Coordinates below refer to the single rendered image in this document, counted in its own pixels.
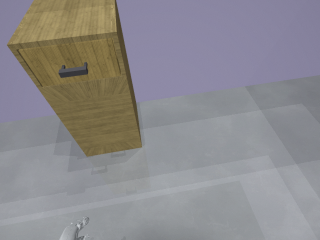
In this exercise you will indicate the drawer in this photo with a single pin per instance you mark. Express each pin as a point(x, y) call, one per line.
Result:
point(46, 61)

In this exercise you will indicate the cabinet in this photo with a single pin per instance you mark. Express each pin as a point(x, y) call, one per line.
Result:
point(100, 114)

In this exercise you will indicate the handle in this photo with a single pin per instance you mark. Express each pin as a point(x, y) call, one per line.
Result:
point(74, 71)

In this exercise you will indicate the robot left hand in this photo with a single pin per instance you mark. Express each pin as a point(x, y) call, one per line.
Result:
point(71, 232)

